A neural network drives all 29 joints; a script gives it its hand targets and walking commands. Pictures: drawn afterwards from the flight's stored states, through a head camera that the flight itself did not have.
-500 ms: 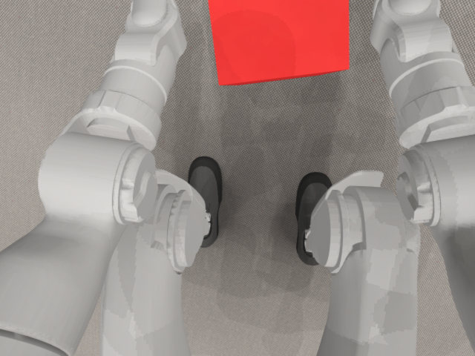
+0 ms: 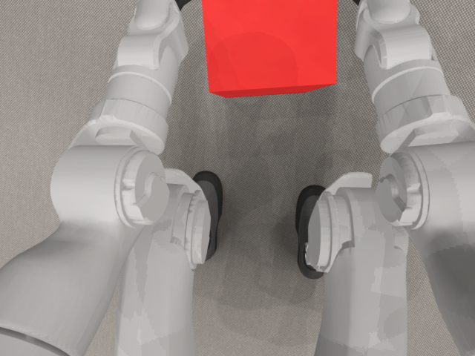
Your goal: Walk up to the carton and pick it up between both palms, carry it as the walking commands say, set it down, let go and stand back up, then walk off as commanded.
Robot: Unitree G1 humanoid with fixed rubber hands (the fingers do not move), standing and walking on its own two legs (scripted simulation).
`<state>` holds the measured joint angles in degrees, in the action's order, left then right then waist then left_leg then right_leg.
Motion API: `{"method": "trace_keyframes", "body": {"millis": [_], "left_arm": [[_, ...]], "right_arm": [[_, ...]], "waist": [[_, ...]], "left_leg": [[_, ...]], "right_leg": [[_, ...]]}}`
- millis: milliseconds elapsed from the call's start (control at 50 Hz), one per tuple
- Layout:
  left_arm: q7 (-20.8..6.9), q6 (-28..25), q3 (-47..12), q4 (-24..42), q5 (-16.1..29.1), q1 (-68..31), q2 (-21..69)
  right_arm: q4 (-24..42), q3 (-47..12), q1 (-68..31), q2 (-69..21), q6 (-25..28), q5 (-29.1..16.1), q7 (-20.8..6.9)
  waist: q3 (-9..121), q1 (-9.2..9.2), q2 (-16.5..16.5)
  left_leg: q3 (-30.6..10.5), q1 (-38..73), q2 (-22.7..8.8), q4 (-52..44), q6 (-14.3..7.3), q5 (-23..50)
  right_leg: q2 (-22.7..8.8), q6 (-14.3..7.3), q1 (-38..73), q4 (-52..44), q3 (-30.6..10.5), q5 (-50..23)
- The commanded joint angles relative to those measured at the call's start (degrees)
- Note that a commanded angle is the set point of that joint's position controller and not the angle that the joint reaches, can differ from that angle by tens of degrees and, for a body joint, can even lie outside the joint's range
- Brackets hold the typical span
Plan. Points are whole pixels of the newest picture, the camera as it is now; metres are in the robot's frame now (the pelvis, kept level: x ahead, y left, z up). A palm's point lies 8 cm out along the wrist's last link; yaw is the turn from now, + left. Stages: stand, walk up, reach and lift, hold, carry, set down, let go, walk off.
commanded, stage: reach and lift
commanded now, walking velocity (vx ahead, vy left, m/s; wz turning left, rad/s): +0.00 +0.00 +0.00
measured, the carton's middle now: out of the picture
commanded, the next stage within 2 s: none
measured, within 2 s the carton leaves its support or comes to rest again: neither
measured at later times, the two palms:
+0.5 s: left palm out of the picture +0.53 +0.10 -0.13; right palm out of the picture +0.53 -0.14 -0.17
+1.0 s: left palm (150, 8) +0.51 +0.10 -0.09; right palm out of the picture +0.53 -0.14 -0.10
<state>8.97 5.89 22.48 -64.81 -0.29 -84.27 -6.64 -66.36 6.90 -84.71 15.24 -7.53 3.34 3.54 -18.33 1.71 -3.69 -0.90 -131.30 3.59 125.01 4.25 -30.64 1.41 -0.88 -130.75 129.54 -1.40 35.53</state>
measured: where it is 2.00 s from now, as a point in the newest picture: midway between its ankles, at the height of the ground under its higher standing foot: (255, 237)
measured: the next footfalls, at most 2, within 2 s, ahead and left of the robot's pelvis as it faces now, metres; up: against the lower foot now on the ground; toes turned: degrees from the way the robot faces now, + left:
none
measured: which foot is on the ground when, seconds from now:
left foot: down 0.00-1.00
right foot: down 0.00-1.00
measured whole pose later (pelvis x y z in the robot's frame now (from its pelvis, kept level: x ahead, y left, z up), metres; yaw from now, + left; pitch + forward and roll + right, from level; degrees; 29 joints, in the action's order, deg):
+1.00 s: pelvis +0.00 +0.01 +0.04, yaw -3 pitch +41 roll +3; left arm 13.1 12.8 33.7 -37.6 -10.3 -69.5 7.7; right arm -58.6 9.2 -80.8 10.0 -16.6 7.4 7.0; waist -8.8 2.9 -1.2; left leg -2.5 -128.4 4.1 118.1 5.0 -30.7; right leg 5.0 1.1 -129.1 120.9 -2.7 32.5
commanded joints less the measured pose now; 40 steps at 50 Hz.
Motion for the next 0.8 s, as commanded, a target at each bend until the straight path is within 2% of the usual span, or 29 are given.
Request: {"method": "trace_keyframes", "body": {"millis": [0, 180, 280, 460, 600, 780], "left_arm": [[-14.41, 0.58, -12.02, 5.71, 0.99, -15.75, 54.71], [-14.99, 2.35, -10.04, 3.42, -0.72, -10.46, 58.13], [-14.73, 2.72, -10.35, 3.83, -0.89, -10.14, 60.12], [-13.24, 4.08, -14.36, 8.72, 1.1, -13.34, 64.31], [-12.89, 5.93, -15.03, 12.67, -1.23, -18.65, 64.71], [-12.36, 7.62, -15.9, 17.33, -4.72, -22.33, 64.46]], "right_arm": [[10.42, -10.58, -24.65, -50.14, 1.45, -2.11, -14.2], [12.68, -12.8, -24.69, -52.24, 1.4, -3.56, -14.12], [14.75, -14.16, -26.58, -52.55, 1.86, -4.37, -13.36], [23.83, -18.37, -34.76, -53.4, 2.37, -7.7, -11.26], [19.39, -14.05, -32.4, -56.91, 0.22, -4.54, -10.93], [18.04, -12.6, -32.54, -61.39, -2.45, -3.87, -11.59]], "waist": [[55.47, -1.2, 8.26], [54.78, 1.06, 9.43], [57.63, 1.29, 10.06], [72.09, 1.06, 11.5], [72.43, -0.13, 11.06], [76.62, 3.21, 10.36]], "left_leg": [[5.83, 27.76, 6.59, -4.56, -2.14, 17.69], [6.23, 23.83, 6.39, -4.75, -2.48, 18.02], [6.27, 24.16, 6.45, -4.92, -2.49, 18.74], [5.96, 29.35, 6.64, -6.21, -2.04, 20.99], [5.92, 31.94, 6.94, -9.1, -1.99, 16.36], [6.86, 35.41, 6.69, -12.22, -2.07, 14.15]], "right_leg": [[5.96, 0.82, 25.56, -12.72, 1.64, -19.94], [6.31, 0.7, 26.71, -12.88, 1.01, -22.39], [6.52, 0.84, 28.27, -13.29, 1.04, -23.82], [6.6, 1.54, 36.77, -14.13, 2.34, -26.75], [7.17, 1.29, 34.61, -16.69, 3.71, -19.88], [7.82, 1.66, 35.81, -19.2, 3.91, -16.86]]}}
